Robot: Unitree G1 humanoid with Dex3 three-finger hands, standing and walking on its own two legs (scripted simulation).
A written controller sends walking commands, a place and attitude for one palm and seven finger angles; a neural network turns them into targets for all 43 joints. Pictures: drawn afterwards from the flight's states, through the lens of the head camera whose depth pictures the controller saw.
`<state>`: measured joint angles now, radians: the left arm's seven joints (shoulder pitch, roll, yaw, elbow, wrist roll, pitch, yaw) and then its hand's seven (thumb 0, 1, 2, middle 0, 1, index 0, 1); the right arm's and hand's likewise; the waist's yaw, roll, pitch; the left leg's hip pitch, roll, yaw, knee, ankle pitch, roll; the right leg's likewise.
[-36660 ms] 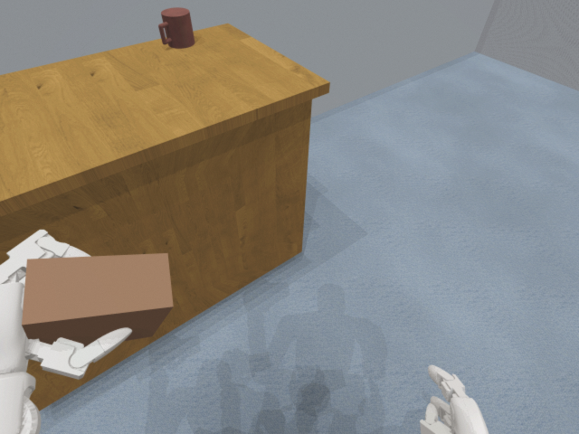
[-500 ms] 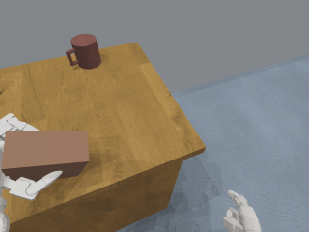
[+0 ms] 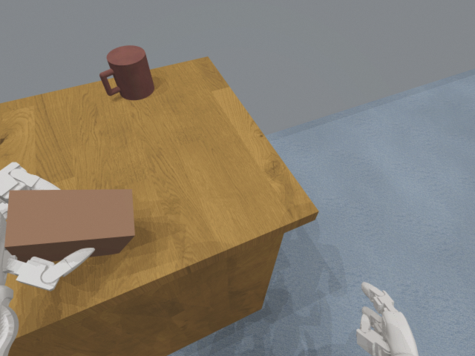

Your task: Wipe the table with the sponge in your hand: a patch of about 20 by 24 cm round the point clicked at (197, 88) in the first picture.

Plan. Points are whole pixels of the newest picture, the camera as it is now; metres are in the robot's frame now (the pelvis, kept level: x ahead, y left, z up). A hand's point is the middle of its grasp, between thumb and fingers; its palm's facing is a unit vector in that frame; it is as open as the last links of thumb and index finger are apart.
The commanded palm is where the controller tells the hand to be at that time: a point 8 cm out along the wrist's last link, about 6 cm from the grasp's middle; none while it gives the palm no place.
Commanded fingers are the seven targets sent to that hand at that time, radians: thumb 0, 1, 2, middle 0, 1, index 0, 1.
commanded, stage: come to a stop and stand still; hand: left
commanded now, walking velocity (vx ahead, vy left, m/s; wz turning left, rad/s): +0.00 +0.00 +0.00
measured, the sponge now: (92, 227) +0.25 +0.21 +0.14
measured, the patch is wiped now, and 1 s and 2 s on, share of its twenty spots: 0.00 0.00 0.00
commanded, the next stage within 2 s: look again from close up in 0.74 s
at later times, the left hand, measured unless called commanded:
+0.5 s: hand out of the picture +0.22 +0.32 +0.16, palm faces +0.40 -0.85 -0.33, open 9.9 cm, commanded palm +0.16 +0.35 +0.18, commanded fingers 0.00 0.10 1.30 -1.20 -1.60 -1.20 -1.60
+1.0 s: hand out of the picture +0.21 +0.32 +0.16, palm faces +0.43 -0.83 -0.35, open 9.9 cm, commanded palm +0.15 +0.35 +0.18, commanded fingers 0.00 0.10 1.30 -1.20 -1.60 -1.20 -1.60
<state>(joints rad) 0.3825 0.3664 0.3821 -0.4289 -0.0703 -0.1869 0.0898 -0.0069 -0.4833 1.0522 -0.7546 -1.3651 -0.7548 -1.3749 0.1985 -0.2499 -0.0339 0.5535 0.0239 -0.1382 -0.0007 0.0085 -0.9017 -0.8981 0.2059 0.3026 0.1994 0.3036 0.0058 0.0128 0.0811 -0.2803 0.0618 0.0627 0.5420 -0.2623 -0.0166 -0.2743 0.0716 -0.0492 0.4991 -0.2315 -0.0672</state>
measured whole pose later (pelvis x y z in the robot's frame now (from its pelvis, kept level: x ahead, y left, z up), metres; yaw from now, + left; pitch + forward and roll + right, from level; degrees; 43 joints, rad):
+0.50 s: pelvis +0.01 +0.07 +0.01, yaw +1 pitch -1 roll -2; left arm 0.40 0.36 0.34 -0.48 -0.03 -0.20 0.11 -0.01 -0.49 1.05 -0.76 -1.36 -0.76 -1.37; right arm 0.18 -0.16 0.04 0.57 0.00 -0.15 -0.02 0.01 -0.90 -0.90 0.21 0.30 0.20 0.30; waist 0.03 -0.05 0.06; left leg -0.21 -0.03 0.08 0.47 -0.24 0.07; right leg -0.19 -0.01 -0.03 0.41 -0.20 0.02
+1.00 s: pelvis +0.00 +0.06 +0.01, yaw +2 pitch -2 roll -2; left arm 0.42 0.35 0.35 -0.48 -0.03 -0.21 0.13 -0.01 -0.49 1.05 -0.76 -1.36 -0.76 -1.37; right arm 0.21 -0.19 0.02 0.60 0.01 -0.13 -0.03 0.01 -0.90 -0.90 0.21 0.30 0.20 0.30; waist 0.03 -0.02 0.08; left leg -0.21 -0.02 0.06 0.47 -0.24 0.07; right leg -0.17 0.00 -0.04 0.39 -0.18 0.02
